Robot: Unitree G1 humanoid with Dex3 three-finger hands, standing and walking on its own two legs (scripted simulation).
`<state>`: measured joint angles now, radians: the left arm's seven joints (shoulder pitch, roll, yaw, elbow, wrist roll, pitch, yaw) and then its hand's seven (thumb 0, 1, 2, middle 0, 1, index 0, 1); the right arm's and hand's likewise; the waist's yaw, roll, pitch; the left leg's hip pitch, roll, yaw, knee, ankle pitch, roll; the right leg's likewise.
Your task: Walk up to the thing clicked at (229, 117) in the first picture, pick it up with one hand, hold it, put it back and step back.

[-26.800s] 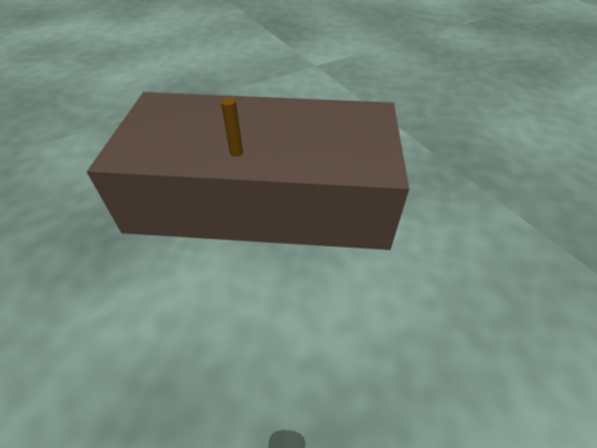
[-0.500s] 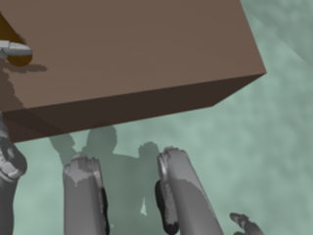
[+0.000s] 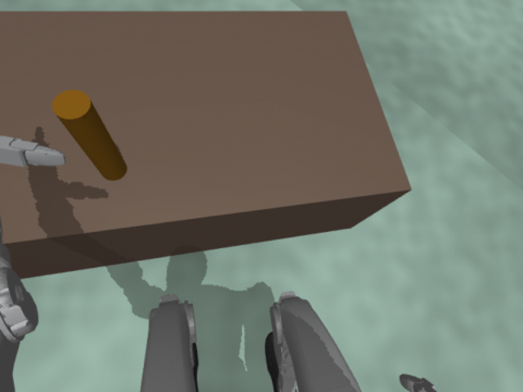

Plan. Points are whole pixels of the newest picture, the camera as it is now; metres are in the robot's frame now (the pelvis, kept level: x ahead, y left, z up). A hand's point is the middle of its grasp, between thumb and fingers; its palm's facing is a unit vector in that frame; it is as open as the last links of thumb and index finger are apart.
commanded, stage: home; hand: left
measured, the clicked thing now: (96, 142) +0.54 +0.25 -0.12
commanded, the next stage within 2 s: none
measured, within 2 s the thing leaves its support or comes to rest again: neither
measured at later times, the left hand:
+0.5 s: hand (4, 236) +0.33 +0.27 +0.04, palm faces +0.23 -0.91 -0.33, open 17.3 cm
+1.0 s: hand (66, 381) +0.19 +0.18 +0.07, palm faces +0.23 -0.93 -0.27, open 17.3 cm
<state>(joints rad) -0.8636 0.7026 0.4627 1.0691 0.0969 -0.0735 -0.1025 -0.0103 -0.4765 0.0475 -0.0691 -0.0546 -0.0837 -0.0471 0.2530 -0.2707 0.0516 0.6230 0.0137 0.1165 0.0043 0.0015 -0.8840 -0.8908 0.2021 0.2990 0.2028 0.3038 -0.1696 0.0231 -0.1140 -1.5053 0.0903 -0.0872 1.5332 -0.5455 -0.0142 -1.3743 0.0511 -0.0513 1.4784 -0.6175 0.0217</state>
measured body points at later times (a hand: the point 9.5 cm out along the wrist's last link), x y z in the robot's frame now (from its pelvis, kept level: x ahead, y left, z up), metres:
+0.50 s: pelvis +0.04 +0.01 +0.12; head +0.11 +0.04 +0.57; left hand +0.32 +0.32 +0.06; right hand +0.15 -0.24 +0.02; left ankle +0.07 +0.13 -0.56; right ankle +0.04 -0.14 -0.56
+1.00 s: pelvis +0.05 -0.02 +0.14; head +0.08 -0.01 +0.59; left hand +0.18 +0.23 +0.09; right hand +0.25 -0.23 +0.06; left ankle +0.07 +0.13 -0.56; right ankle +0.04 -0.14 -0.56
